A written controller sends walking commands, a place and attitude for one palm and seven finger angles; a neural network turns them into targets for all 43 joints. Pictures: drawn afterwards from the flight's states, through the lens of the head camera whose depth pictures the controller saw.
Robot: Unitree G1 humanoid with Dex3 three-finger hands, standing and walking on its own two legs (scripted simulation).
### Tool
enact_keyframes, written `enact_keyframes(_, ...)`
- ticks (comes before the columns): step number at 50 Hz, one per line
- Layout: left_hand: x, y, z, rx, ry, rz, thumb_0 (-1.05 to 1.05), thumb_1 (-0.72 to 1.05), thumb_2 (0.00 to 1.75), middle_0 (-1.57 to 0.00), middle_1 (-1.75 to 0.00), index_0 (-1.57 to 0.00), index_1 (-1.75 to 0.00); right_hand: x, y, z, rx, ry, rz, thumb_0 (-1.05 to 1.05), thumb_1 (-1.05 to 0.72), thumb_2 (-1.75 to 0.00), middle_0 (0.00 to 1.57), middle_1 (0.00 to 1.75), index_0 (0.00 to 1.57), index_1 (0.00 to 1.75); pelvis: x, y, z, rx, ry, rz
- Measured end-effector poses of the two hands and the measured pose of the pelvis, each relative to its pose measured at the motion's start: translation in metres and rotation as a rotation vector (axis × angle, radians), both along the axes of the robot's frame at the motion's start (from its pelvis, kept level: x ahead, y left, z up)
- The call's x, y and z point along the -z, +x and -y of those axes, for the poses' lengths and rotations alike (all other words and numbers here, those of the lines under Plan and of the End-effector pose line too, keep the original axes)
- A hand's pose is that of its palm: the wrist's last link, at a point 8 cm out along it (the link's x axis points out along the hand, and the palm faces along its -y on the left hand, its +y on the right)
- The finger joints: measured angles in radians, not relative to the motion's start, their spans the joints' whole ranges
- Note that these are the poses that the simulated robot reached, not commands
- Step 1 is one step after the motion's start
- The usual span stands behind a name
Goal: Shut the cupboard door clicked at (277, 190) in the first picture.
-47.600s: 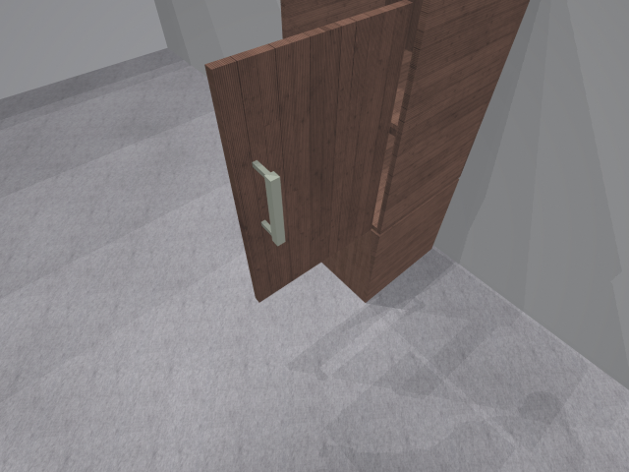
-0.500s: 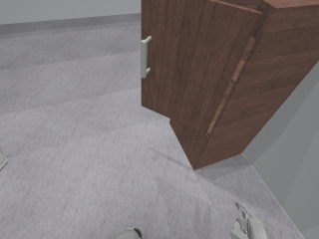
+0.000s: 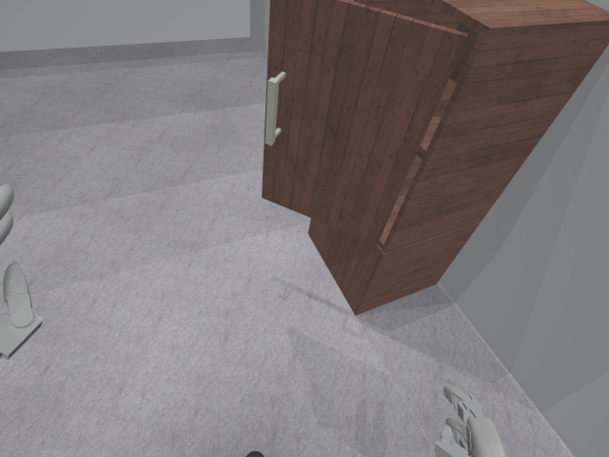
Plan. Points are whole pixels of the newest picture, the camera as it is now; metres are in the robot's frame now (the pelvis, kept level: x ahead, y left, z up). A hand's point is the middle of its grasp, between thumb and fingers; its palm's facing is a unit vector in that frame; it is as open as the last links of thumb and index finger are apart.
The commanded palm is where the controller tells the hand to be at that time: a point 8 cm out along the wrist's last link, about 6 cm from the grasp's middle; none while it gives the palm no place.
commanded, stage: stop stepping back and stand still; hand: left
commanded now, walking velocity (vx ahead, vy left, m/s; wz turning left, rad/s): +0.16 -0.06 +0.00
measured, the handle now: (275, 109) +0.85 +0.12 -0.01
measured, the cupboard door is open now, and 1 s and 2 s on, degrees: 41 41 41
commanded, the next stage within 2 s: let the arm hang, fingers relaxed in 1.42 s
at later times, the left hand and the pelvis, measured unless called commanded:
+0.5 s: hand out of the picture +0.11 +0.30 +0.17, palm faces +0.43 -0.80 -0.42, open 7.4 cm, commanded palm +0.06 +0.34 +0.17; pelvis -0.07 +0.04 -0.02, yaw +2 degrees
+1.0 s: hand out of the picture +0.11 +0.33 +0.17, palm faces +0.46 -0.76 -0.46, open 7.4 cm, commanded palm +0.06 +0.36 +0.17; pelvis -0.08 +0.06 +0.00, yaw +1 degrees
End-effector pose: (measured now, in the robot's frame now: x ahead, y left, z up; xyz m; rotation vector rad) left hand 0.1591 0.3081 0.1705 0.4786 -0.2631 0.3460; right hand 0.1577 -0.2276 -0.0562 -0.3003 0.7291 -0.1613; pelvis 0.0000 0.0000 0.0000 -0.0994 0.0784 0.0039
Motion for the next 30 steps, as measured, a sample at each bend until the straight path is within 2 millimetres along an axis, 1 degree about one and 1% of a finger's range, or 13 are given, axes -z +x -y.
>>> enact_keyframes(2, -0.001, -0.01, 0.007, 0.027, 0.015, -0.008, 0.01, 0.89, 0.9, -0.21, -0.31, -0.21, -0.3, 0.002, -0.008, -0.003, -0.009, 0.007, 0.012, 0.02, -0.9, -0.9, 0.2, 0.3, 0.2, 0.3, 0.003, -0.01, 0.001, 0.003, 0.016, -0.009)
enact_keyframes(4, -0.001, -0.02, 0.012, 0.047, 0.057, -0.004, 0.01, 0.89, 0.9, -0.21, -0.31, -0.21, -0.3, 0.008, -0.017, -0.004, -0.019, 0.013, 0.026, 0.02, -0.9, -0.9, 0.2, 0.3, 0.2, 0.3, 0.011, -0.022, 0.004, 0.02, 0.055, -0.013)
enact_keyframes(7, -0.005, -0.032, 0.011, 0.046, 0.067, 0.008, 0.01, 0.89, 0.9, -0.22, -0.31, -0.22, -0.31, 0.02, -0.037, -0.003, -0.007, 0.017, 0.005, 0.01, -0.9, -0.9, 0.2, 0.3, 0.2, 0.3, 0.015, -0.037, 0.0, 0.011, 0.034, 0.029)
enact_keyframes(12, -0.004, -0.051, -0.006, -0.018, 0.028, 0.082, 0.01, 0.89, 0.9, -0.22, -0.31, -0.22, -0.31, 0.035, -0.074, 0.002, 0.069, 0.006, -0.028, 0.02, -0.9, -0.9, 0.2, 0.3, 0.2, 0.3, 0.024, -0.038, -0.009, -0.006, 0.029, 0.102)
enact_keyframes(14, 0.0, -0.053, -0.014, -0.044, 0.001, 0.127, 0.01, 0.89, 0.9, -0.22, -0.31, -0.22, -0.31, 0.043, -0.086, 0.005, 0.093, -0.012, -0.044, 0.02, -0.9, -0.9, 0.2, 0.3, 0.2, 0.3, 0.03, -0.038, -0.014, -0.011, 0.027, 0.123)
enact_keyframes(17, 0.006, -0.048, -0.026, -0.065, -0.041, 0.177, 0.01, 0.89, 0.9, -0.21, -0.31, -0.22, -0.31, 0.052, -0.1, 0.004, 0.115, -0.033, -0.066, 0.02, -0.91, -0.9, 0.2, 0.3, 0.2, 0.3, 0.038, -0.042, -0.023, -0.013, 0.029, 0.138)
enact_keyframes(19, 0.006, -0.046, -0.03, -0.065, -0.061, 0.177, 0.01, 0.89, 0.9, -0.21, -0.31, -0.21, -0.3, 0.053, -0.107, -0.002, 0.117, -0.024, -0.067, 0.02, -0.91, -0.9, 0.2, 0.3, 0.2, 0.3, 0.037, -0.052, -0.026, -0.02, 0.033, 0.137)
enact_keyframes(21, 0.001, -0.05, -0.031, -0.051, -0.052, 0.146, 0.01, 0.89, 0.9, -0.21, -0.31, -0.21, -0.3, 0.05, -0.112, -0.011, 0.104, 0.008, -0.057, 0.02, -0.91, -0.9, 0.2, 0.3, 0.2, 0.3, 0.032, -0.064, -0.029, -0.045, 0.036, 0.134)
enact_keyframes(23, -0.007, -0.066, -0.03, -0.022, 0.009, 0.114, 0.01, 0.89, 0.9, -0.21, -0.31, -0.21, -0.3, 0.047, -0.116, -0.021, 0.086, 0.048, -0.049, 0.02, -0.91, -0.9, 0.2, 0.3, 0.2, 0.3, 0.028, -0.072, -0.032, -0.076, 0.044, 0.128)
enact_keyframes(26, -0.017, -0.095, -0.033, -0.008, 0.096, 0.097, 0.01, 0.89, 0.9, -0.21, -0.31, -0.21, -0.3, 0.042, -0.121, -0.033, 0.066, 0.054, -0.084, 0.02, -0.91, -0.9, 0.2, 0.3, 0.2, 0.3, 0.022, -0.074, -0.038, -0.019, 0.076, 0.115)
enact_keyframes(28, -0.02, -0.105, -0.043, -0.039, 0.116, 0.119, 0.01, 0.89, 0.9, -0.22, -0.31, -0.22, -0.31, 0.04, -0.121, -0.041, 0.043, 0.037, -0.098, 0.02, -0.91, -0.9, 0.2, 0.3, 0.2, 0.3, 0.02, -0.072, -0.045, -0.019, 0.081, 0.103)
enact_keyframes(30, -0.018, -0.108, -0.058, -0.089, 0.105, 0.157, 0.01, 0.89, 0.9, -0.22, -0.31, -0.22, -0.31, 0.045, -0.116, -0.046, 0.02, 0.011, -0.084, 0.02, -0.9, -0.9, 0.2, 0.3, 0.2, 0.3, 0.025, -0.071, -0.057, -0.043, 0.064, 0.096)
